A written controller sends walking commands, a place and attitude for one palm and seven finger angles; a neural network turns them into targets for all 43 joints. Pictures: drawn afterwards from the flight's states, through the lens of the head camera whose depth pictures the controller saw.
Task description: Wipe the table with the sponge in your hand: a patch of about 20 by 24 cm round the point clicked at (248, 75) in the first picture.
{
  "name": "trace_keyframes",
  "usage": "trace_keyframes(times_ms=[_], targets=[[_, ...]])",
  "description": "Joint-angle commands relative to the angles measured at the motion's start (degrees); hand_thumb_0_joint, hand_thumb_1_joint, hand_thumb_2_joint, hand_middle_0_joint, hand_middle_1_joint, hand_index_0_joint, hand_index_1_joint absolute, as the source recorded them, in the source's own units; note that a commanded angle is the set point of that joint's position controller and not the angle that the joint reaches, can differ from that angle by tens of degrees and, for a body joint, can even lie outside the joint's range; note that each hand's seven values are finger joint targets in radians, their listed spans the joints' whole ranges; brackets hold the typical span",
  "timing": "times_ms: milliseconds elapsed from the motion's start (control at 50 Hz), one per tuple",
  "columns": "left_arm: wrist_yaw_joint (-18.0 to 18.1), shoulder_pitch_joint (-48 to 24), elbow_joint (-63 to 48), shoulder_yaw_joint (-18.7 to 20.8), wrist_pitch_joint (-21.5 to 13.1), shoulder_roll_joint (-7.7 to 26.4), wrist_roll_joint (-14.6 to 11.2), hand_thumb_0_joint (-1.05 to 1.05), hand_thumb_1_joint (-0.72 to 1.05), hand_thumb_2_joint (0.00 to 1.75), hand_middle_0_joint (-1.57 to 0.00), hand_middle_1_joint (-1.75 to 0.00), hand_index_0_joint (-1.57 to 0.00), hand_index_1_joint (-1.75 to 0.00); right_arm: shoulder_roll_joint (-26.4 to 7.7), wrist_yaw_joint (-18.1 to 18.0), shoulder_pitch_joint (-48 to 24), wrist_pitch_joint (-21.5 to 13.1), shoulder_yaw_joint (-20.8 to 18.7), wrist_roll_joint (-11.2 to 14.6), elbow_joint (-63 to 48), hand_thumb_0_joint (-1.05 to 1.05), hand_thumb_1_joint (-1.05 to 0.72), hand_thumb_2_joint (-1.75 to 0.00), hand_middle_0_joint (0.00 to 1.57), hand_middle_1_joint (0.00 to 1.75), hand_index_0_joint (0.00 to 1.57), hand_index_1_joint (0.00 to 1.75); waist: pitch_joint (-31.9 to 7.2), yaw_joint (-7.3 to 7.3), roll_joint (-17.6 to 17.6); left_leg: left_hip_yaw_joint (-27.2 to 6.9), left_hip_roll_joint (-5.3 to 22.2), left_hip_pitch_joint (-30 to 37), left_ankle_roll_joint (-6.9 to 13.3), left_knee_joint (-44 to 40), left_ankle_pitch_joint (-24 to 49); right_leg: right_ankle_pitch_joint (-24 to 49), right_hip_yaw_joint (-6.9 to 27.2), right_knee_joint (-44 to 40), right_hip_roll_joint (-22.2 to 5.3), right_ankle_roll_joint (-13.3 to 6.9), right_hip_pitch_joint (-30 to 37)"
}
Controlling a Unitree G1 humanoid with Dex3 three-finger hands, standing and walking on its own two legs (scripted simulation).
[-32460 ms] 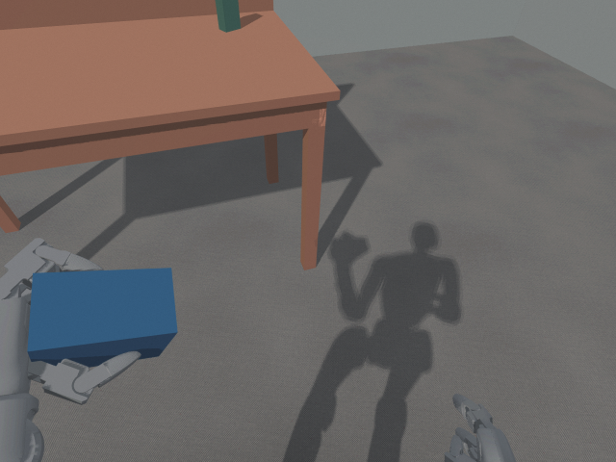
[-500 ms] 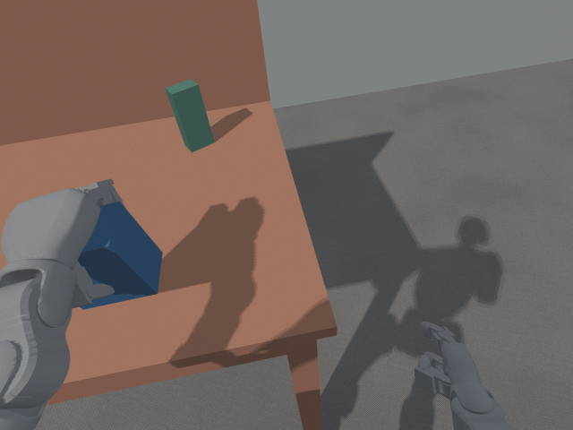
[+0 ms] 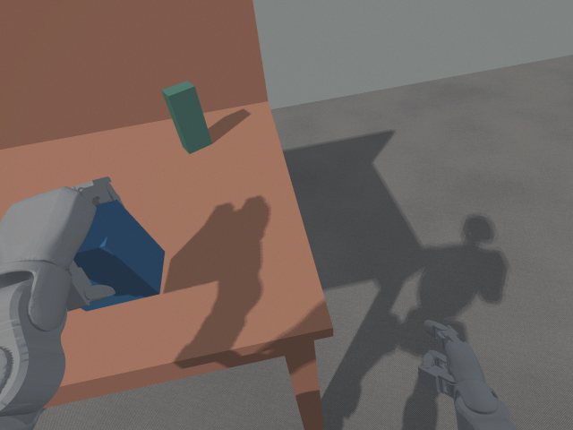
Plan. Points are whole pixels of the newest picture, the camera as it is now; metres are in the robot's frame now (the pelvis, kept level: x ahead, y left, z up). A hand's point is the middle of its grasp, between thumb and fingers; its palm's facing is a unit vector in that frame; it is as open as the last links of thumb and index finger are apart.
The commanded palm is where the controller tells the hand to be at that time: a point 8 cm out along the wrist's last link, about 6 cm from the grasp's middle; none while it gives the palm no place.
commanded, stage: bring the sponge back beside the body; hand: left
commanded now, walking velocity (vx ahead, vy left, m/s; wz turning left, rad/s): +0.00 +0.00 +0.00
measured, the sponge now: (109, 266) +0.24 +0.27 +0.15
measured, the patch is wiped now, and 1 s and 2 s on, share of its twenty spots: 1.00 1.00 1.00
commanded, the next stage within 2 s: step back with the hand held close in 1.48 s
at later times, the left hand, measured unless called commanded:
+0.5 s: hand (83, 265) +0.22 +0.27 +0.19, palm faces +0.17 -0.08 -0.98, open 10.6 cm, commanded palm +0.17 +0.28 +0.26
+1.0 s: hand (67, 281) +0.20 +0.28 +0.18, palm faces +0.17 -0.08 -0.98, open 10.6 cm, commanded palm +0.15 +0.28 +0.25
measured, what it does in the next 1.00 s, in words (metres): stands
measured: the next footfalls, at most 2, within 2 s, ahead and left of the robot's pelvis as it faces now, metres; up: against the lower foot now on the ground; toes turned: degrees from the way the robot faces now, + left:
none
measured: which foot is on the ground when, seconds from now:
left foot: down 0.00-1.00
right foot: down 0.00-1.00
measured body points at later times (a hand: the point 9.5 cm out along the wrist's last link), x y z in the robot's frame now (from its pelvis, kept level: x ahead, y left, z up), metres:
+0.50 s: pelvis +0.00 +0.00 +0.00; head -0.01 -0.05 +0.45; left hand +0.20 +0.27 +0.24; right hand +0.26 -0.20 -0.08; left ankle +0.01 +0.15 -0.74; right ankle -0.02 -0.12 -0.74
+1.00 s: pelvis +0.00 +0.00 +0.00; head -0.02 -0.05 +0.45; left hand +0.18 +0.28 +0.23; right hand +0.26 -0.19 -0.07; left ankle +0.01 +0.15 -0.74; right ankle -0.02 -0.12 -0.74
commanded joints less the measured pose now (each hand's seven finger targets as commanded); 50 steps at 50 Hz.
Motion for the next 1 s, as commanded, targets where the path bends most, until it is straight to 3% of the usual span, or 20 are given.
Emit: trace_keyframes(times_ms=[0, 20, 60, 120, 200, 220, 280, 320, 360, 420, 440, 560, 620, 700, 720, 780, 820, 900, 920, 980], targets=[[3.30, -11.48, -11.44, 12.16, -1.58, 16.19, 2.65, 0.00, 0.10, 1.30, -1.20, -1.60, -1.20, -1.60, -4.98, -0.37, -12.33, -2.74, -2.45, -0.62, -10.84, 0.00, -0.90, -0.90, 0.20, 0.30, 0.20, 0.30, -12.72, 0.30, -3.66, 2.50, -3.55, 3.56, 4.01, -1.76, 15.05, 16.87, 0.56, -3.13, 1.79, -2.19, 4.20], [3.39, -11.40, -12.81, 12.78, -1.34, 16.58, 2.79, 0.00, 0.10, 1.30, -1.20, -1.60, -1.20, -1.60, -4.81, -0.21, -14.00, -3.13, -2.18, -0.38, -11.21, 0.00, -0.90, -0.90, 0.20, 0.30, 0.20, 0.30, -12.50, 0.33, -2.01, 2.12, -3.58, 3.37, 3.92, -1.91, 14.58, 16.22, 2.10, -3.46, 2.43, -2.67, 3.95], [3.73, -10.14, -10.89, 12.35, -1.52, 15.70, 2.52, 0.00, 0.10, 1.30, -1.20, -1.60, -1.20, -1.60, -4.82, -0.21, -12.03, -2.85, -2.39, -0.50, -10.93, 0.00, -0.90, -0.90, 0.20, 0.30, 0.20, 0.30, -11.70, 0.23, -3.94, 2.55, -3.48, 3.19, 3.89, -1.72, 14.77, 16.14, 0.64, -3.19, 1.95, -2.21, 3.87], [3.68, -10.32, -11.56, 12.60, -1.39, 15.88, 2.42, 0.00, 0.10, 1.30, -1.20, -1.60, -1.20, -1.60, -4.78, -0.24, -13.74, -2.96, -2.29, -0.21, -11.12, 0.00, -0.90, -0.90, 0.20, 0.30, 0.20, 0.30, -11.10, 0.16, -2.53, 2.26, -3.43, 3.26, 3.89, -1.91, 14.02, 15.60, 1.97, -3.69, 2.49, -2.49, 3.16], [3.38, -10.63, -9.05, 12.08, -1.70, 16.12, 1.91, 0.00, 0.10, 1.30, -1.20, -1.60, -1.20, -1.60, -5.24, -0.71, -12.22, -2.73, -2.54, -0.35, -10.64, 0.00, -0.90, -0.90, 0.20, 0.30, 0.20, 0.30, -10.43, -0.09, -4.52, 2.51, -3.56, 3.12, 4.11, -1.80, 12.50, 13.94, 0.92, -3.94, 1.75, -1.79, 2.68], [3.16, -10.90, -10.24, 11.56, -1.43, 15.58, 2.24, 0.00, 0.10, 1.30, -1.20, -1.60, -1.20, -1.60, -5.00, -0.69, -14.01, -3.26, -2.23, -0.13, -10.93, 0.00, -0.90, -0.90, 0.20, 0.30, 0.20, 0.30, -10.26, -0.27, -1.88, 2.33, -3.52, 3.25, 3.93, -2.01, 12.43, 13.54, 2.11, -4.21, 2.33, -2.27, 2.20], [2.90, -8.55, -12.53, 10.79, -2.43, 14.51, 1.93, 0.00, 0.10, 1.30, -1.20, -1.60, -1.20, -1.60, -4.99, -0.67, -12.34, -3.40, -2.63, -0.50, -10.96, 0.00, -0.90, -0.90, 0.20, 0.30, 0.20, 0.30, -12.45, 0.05, -2.86, 2.56, -3.66, 4.17, 4.14, -1.50, 14.26, 16.14, 0.56, -3.30, 1.67, -1.81, 3.69], [2.98, -7.03, -14.18, 12.47, -2.39, 15.88, 2.19, 0.00, 0.10, 1.30, -1.20, -1.60, -1.20, -1.60, -4.79, -0.63, -13.63, -3.97, -2.41, -0.55, -11.26, 0.00, -0.90, -0.90, 0.20, 0.30, 0.20, 0.30, -12.11, 0.22, -2.25, 2.17, -3.63, 3.74, 4.07, -1.37, 14.59, 16.64, 1.87, -3.24, 2.25, -2.21, 3.55], [3.29, -5.48, -13.26, 12.80, -2.88, 15.64, 2.22, 0.00, 0.10, 1.30, -1.20, -1.60, -1.20, -1.60, -4.81, -0.46, -11.64, -3.62, -2.59, -0.72, -10.84, 0.00, -0.90, -0.90, 0.20, 0.30, 0.20, 0.30, -10.89, 0.18, -4.26, 2.45, -3.45, 3.22, 3.98, -1.43, 14.39, 15.87, 0.42, -3.17, 1.89, -1.87, 3.23], [3.92, -6.98, -14.89, 13.27, -2.84, 16.13, 2.62, 0.00, 0.10, 1.30, -1.20, -1.60, -1.20, -1.60, -4.58, -0.42, -13.17, -3.66, -2.46, -0.50, -11.28, 0.00, -0.90, -0.90, 0.20, 0.30, 0.20, 0.30, -10.35, 0.22, -1.09, 2.19, -3.42, 3.26, 3.80, -2.08, 13.11, 13.27, 1.75, -3.82, 2.52, -2.46, 2.56], [4.20, -7.31, -13.41, 12.26, -3.00, 15.07, 2.59, 0.00, 0.10, 1.30, -1.20, -1.60, -1.20, -1.60, -4.65, -0.40, -11.46, -3.62, -2.43, -0.68, -11.06, 0.00, -0.90, -0.90, 0.20, 0.30, 0.20, 0.30, -10.03, 0.16, -2.57, 2.46, -3.34, 2.86, 3.77, -2.13, 13.22, 12.98, 0.29, -3.51, 2.04, -2.17, 2.78], [4.45, -4.01, -12.74, 12.61, -2.62, 14.50, 1.81, 0.00, 0.10, 1.30, -1.20, -1.60, -1.20, -1.60, -4.81, -0.18, -11.72, -3.29, -2.75, -0.52, -10.92, 0.00, -0.90, -0.90, 0.20, 0.30, 0.20, 0.30, -9.89, 0.35, -4.25, 2.46, -3.17, 3.10, 3.75, -2.30, 13.12, 13.52, 0.46, -3.70, 1.97, -1.99, 3.10], [4.03, -3.32, -15.35, 12.31, -2.34, 14.07, 1.69, 0.00, 0.10, 1.30, -1.20, -1.60, -1.20, -1.60, -4.63, -0.18, -13.83, -3.72, -2.45, -0.35, -11.54, 0.00, -0.90, -0.90, 0.20, 0.30, 0.20, 0.30, -9.71, 0.26, -2.26, 2.19, -3.16, 3.14, 3.74, -2.48, 12.74, 13.15, 1.61, -3.93, 2.50, -2.27, 2.51], [4.24, -2.45, -14.50, 12.94, -2.91, 15.01, 1.51, 0.00, 0.10, 1.30, -1.20, -1.60, -1.20, -1.60, -4.88, -0.59, -11.67, -3.50, -2.71, -0.82, -11.17, 0.00, -0.90, -0.90, 0.20, 0.30, 0.20, 0.30, -9.47, 0.36, -4.10, 2.52, -3.30, 3.03, 4.02, -2.19, 11.90, 12.33, 0.43, -4.01, 1.78, -1.69, 2.57], [4.31, -2.79, -15.52, 13.47, -2.62, 15.55, 1.96, 0.00, 0.10, 1.30, -1.20, -1.60, -1.20, -1.60, -4.72, -0.68, -13.49, -3.99, -2.44, -0.63, -11.37, 0.00, -0.90, -0.90, 0.20, 0.30, 0.20, 0.30, -9.20, 0.23, -2.69, 2.19, -3.19, 2.98, 3.86, -2.35, 11.38, 11.34, 2.16, -4.31, 2.49, -2.18, 2.05], [4.58, -2.94, -13.86, 12.64, -3.06, 14.81, 2.09, 0.00, 0.10, 1.30, -1.20, -1.60, -1.20, -1.60, -4.83, -0.86, -11.69, -3.66, -2.68, -0.84, -10.83, 0.00, -0.90, -0.90, 0.20, 0.30, 0.20, 0.30, -8.60, 0.22, -3.06, 2.54, -3.21, 3.22, 3.85, -2.36, 11.36, 10.88, 0.66, -4.39, 1.94, -1.86, 2.03], [4.74, -3.31, -16.34, 13.39, -2.96, 15.67, 2.58, 0.00, 0.10, 1.30, -1.20, -1.60, -1.20, -1.60, -4.62, -0.79, -13.67, -4.10, -2.45, -0.70, -11.29, 0.00, -0.90, -0.90, 0.20, 0.30, 0.20, 0.30, -9.43, 0.40, -1.17, 2.10, -3.30, 3.58, 3.78, -2.50, 11.50, 10.63, 2.21, -4.52, 2.64, -2.45, 2.15], [4.65, -0.87, -14.62, 13.00, -3.28, 14.79, 1.86, 0.00, 0.10, 1.30, -1.20, -1.60, -1.20, -1.60, -4.82, -0.75, -11.70, -3.72, -2.88, -0.93, -10.79, 0.00, -0.90, -0.90, 0.20, 0.30, 0.20, 0.30, -8.60, 0.47, -3.14, 2.44, -3.27, 3.30, 3.88, -2.40, 11.65, 11.34, 0.61, -4.46, 1.89, -1.79, 2.37], [4.60, -0.99, -16.54, 13.43, -2.98, 15.13, 2.08, 0.00, 0.10, 1.30, -1.20, -1.60, -1.20, -1.60, -4.58, -0.57, -13.63, -4.19, -2.44, -0.63, -11.29, 0.00, -0.90, -0.90, 0.20, 0.30, 0.20, 0.30, -8.33, 0.35, -0.71, 2.01, -3.10, 3.06, 3.68, -2.77, 11.22, 10.41, 1.94, -4.62, 2.64, -2.39, 1.95], [4.71, 1.50, -15.59, 13.66, -3.38, 14.99, 1.66, 0.00, 0.10, 1.30, -1.20, -1.60, -1.20, -1.60, -4.92, -0.62, -11.41, -3.93, -2.84, -1.05, -11.02, 0.00, -0.90, -0.90, 0.20, 0.30, 0.20, 0.30, -9.14, 0.61, -3.26, 2.41, -3.24, 3.14, 3.85, -2.23, 11.98, 11.78, 0.60, -4.18, 1.92, -1.80, 2.78]])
